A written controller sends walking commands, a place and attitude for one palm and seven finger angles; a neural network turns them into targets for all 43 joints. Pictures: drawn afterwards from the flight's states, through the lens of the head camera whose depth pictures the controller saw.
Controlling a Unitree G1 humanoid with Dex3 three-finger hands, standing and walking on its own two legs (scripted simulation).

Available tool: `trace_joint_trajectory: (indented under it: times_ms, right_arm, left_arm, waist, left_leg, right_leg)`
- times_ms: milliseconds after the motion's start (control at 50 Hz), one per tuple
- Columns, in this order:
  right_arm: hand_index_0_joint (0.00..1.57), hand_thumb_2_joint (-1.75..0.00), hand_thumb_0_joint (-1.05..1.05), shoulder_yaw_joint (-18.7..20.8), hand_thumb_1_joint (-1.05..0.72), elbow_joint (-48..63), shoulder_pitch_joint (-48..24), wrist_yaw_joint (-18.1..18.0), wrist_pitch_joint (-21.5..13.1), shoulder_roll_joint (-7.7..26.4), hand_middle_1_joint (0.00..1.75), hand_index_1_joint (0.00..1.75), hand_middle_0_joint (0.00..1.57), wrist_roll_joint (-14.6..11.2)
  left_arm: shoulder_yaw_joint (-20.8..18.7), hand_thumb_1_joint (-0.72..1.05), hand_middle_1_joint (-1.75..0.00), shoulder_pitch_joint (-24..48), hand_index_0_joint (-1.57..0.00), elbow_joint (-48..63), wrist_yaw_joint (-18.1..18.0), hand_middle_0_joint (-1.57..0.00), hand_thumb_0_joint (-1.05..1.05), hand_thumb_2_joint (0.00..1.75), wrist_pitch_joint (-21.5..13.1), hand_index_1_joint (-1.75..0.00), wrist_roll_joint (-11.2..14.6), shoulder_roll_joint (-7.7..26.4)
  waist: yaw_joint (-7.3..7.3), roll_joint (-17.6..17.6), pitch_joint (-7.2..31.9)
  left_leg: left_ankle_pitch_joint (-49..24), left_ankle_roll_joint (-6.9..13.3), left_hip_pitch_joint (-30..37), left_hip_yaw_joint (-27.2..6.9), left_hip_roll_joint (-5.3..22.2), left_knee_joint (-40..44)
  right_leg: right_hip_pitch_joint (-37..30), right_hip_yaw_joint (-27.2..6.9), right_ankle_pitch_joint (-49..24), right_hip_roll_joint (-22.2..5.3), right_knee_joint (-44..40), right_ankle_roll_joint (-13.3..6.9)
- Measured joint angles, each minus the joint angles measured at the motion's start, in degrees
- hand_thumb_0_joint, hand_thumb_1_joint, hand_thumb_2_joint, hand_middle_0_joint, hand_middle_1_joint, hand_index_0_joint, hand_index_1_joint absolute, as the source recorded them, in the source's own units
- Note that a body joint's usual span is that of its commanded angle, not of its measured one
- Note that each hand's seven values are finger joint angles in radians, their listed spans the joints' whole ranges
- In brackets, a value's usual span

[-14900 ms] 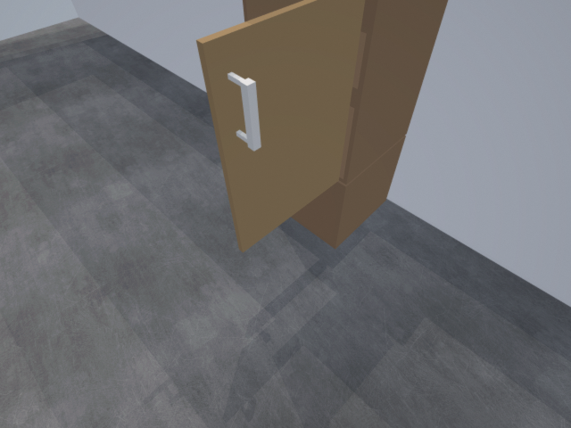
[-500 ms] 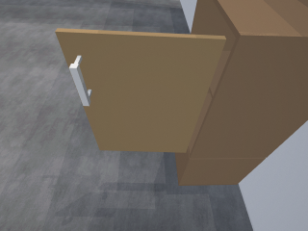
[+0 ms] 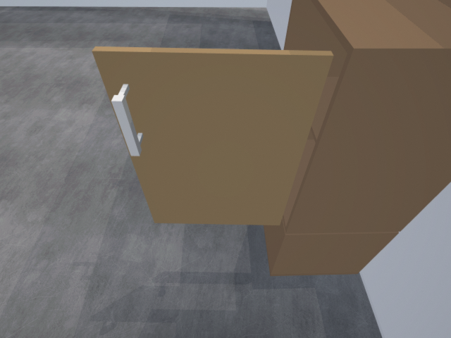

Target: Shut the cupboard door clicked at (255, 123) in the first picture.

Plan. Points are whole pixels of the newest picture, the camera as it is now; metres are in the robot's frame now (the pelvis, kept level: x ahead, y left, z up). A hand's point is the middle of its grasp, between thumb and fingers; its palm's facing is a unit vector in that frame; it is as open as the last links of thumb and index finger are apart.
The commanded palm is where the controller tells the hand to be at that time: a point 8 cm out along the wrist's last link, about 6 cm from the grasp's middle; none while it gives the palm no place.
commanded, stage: look again from close up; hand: left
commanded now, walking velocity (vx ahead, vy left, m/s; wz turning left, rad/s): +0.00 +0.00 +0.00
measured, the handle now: (130, 121) +0.49 +0.22 +0.12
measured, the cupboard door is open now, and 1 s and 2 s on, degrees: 88 88 88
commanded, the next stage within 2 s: shuffle to correct the standing spot in 0.24 s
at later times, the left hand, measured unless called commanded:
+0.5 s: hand out of the picture -0.04 +0.16 -0.17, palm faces -0.01 -0.99 -0.16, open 7.4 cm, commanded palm none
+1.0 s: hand out of the picture +0.09 +0.19 -0.17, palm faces +0.06 -0.97 -0.22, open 7.3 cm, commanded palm none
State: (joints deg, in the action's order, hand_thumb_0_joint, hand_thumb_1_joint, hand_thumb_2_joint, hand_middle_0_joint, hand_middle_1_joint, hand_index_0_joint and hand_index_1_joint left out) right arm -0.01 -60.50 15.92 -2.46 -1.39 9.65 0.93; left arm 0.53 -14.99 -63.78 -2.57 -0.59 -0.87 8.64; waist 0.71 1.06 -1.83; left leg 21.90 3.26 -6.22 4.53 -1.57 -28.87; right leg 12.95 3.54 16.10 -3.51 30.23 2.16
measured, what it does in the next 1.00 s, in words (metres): steps on the spot: right foot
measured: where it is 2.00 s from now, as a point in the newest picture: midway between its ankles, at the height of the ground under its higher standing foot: outside the picture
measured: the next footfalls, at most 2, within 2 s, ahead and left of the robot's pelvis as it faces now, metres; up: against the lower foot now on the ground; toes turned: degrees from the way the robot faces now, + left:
right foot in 0.94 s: +0.10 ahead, -0.05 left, +0.00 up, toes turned +1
left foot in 1.08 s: +0.07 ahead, +0.11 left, +0.00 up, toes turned +4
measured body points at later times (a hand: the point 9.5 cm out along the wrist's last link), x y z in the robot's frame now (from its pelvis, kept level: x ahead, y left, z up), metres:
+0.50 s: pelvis -0.02 +0.00 +0.00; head -0.02 +0.00 +0.45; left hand -0.04 +0.21 -0.16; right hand -0.06 -0.22 -0.16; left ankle -0.07 +0.07 -0.73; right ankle +0.00 -0.14 -0.73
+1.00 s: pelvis +0.06 +0.01 +0.00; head +0.07 +0.01 +0.45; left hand +0.09 +0.25 -0.15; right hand +0.02 -0.20 -0.16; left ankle -0.04 +0.08 -0.70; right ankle +0.07 -0.10 -0.73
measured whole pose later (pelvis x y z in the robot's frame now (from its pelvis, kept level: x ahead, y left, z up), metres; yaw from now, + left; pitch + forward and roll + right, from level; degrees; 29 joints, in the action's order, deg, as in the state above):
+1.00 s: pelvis +0.06 +0.01 +0.00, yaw +1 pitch -3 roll +1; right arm -0.3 -63.1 21.7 -2.8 -0.7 6.0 -0.3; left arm -1.7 -14.7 -59.5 -2.6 -1.3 -1.2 10.1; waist 0.0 -1.6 -3.8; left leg 24.3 1.3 -7.8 4.9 -2.9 -42.2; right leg 13.6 4.4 13.3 -3.2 33.3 -2.3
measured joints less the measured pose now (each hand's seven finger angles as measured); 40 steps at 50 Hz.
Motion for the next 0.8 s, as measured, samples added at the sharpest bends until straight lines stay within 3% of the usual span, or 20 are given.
trace_joint_trajectory:
  times_ms: [400, 540, 680, 740, 800]
  right_arm:
    - [0.2, -0.9, 0.01, -1.3, -0.91, -2.2, 3.1, 1.3, 0.3, -1.1, 0.3, 0.3, 0.2, -0.1]
    - [0.2, -0.9, 0.01, -0.9, -0.91, -3.6, 6.0, 1.7, 1.3, -1.1, 0.3, 0.3, 0.2, 0.3]
    - [0.2, -0.9, 0.01, -0.8, -0.91, -3.6, 6.8, 1.5, 0.6, -1.1, 0.3, 0.3, 0.2, 0.2]
    - [0.2, -0.9, 0.01, -0.8, -0.91, -3.6, 6.0, 1.2, -0.1, -1.7, 0.3, 0.3, 0.2, 0.0]
    - [0.2, -0.9, 0.01, -1.0, -0.91, -3.4, 5.4, 0.6, -1.9, -2.1, 0.3, 0.3, 0.2, 0.1]
  left_arm:
    - [0.4, 0.91, -0.3, -2.9, -0.2, 0.9, 0.9, -0.2, 0.0, 0.89, 0.7, -0.3, -0.2, -0.7]
    - [-0.2, 0.91, -0.3, -5.7, -0.2, 0.7, 1.4, -0.2, 0.0, 0.89, 0.9, -0.3, -0.9, -1.5]
    - [-1.2, 0.91, -0.3, -7.1, -0.2, 1.2, 1.4, -0.2, 0.0, 0.89, -0.3, -0.3, -0.5, -2.0]
    - [-1.8, 0.9, -0.3, -7.3, -0.2, 1.2, 1.3, -0.2, 0.0, 0.89, -0.5, -0.3, -0.5, -1.6]
    - [-1.8, 0.91, -0.3, -6.8, -0.2, 0.3, 1.0, -0.2, 0.0, 0.89, 0.4, -0.3, -0.3, -1.4]
  waist:
    - [-0.33, -1.0, -0.3]
    - [-0.6, -0.8, 0.8]
    - [-0.63, -0.2, 0.2]
    - [-0.87, -1.5, -0.2]
    - [-0.93, -2.6, -0.5]
  left_leg:
    - [-4.3, 0.2, 0.7, 1.4, -0.5, 3.9]
    - [-1.4, 0.1, 0.4, 1.5, -0.1, 1.0]
    - [2.9, -0.1, -1.5, 0.7, 0.9, -4.0]
    - [3.9, 0.1, -1.4, 0.6, 0.6, -4.8]
    - [4.4, 0.8, 1.2, 1.5, -0.1, -2.7]
  right_leg:
    - [0.0, -1.3, -4.4, -0.1, -3.3, -0.4]
    - [1.0, -2.0, -0.7, 0.5, 0.8, -2.0]
    - [1.8, -1.2, 2.6, 1.1, 3.9, -1.1]
    - [1.8, -1.1, 4.1, 0.7, 5.1, -0.7]
    - [3.3, -1.5, 6.2, 0.3, 10.6, -2.5]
